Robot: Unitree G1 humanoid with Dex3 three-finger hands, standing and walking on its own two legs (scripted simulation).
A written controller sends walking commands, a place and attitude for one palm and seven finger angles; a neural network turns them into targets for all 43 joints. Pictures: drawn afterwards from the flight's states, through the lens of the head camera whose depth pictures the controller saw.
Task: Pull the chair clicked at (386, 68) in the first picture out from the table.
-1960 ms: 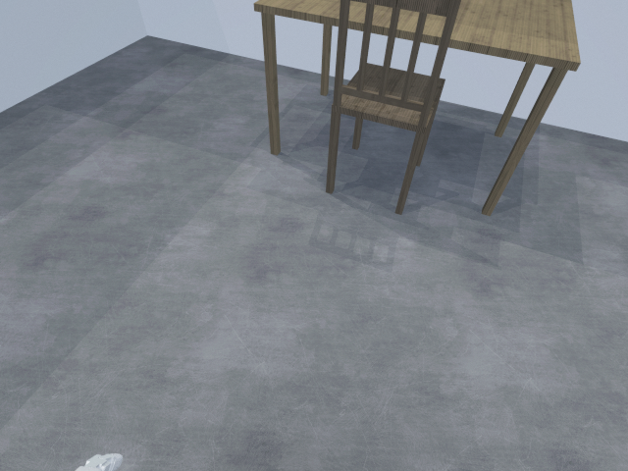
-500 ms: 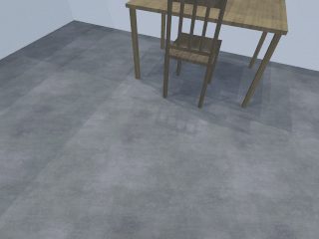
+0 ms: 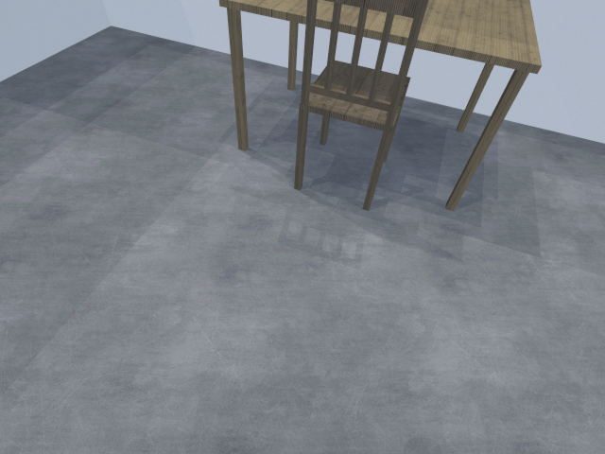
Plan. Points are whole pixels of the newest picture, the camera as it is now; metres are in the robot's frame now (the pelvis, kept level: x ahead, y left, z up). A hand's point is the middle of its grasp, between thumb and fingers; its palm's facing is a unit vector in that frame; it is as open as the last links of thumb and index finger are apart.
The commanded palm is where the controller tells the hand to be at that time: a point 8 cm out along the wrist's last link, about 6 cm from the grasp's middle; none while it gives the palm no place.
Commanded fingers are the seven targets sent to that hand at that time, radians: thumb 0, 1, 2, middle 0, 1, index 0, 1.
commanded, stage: walk to a spot facing it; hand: left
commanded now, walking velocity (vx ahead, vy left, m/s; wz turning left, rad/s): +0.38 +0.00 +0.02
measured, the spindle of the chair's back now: (356, 54) +1.34 -0.15 -0.07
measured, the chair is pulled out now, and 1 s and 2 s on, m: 0.00 0.00 0.00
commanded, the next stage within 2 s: turn to face it in 1.06 s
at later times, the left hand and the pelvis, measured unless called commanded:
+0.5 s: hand (209, 403) +0.23 +0.15 -0.17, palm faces +0.09 -0.98 -0.19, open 7.2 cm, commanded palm none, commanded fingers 0.00 0.90 0.90 -0.20 -0.30 -0.20 -0.30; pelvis +0.20 -0.04 +0.00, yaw +4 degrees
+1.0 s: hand (205, 285) +0.45 +0.20 -0.17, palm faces +0.08 -0.98 -0.16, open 7.3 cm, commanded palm none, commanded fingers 0.00 0.90 0.90 -0.20 -0.30 -0.20 -0.30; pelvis +0.41 +0.02 +0.01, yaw +2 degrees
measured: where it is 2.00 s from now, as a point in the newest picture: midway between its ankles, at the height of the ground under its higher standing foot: (295, 339)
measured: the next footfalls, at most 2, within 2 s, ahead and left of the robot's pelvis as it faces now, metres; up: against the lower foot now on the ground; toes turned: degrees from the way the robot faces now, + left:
right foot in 0.22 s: +0.24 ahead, -0.14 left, +0.00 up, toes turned -8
left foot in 0.64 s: +0.38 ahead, +0.11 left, +0.00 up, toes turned +15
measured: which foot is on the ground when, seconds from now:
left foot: down 0.00-0.24, up 0.26-0.62, down 0.64-1.00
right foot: up 0.00-0.20, down 0.22-0.66, up 0.68-1.00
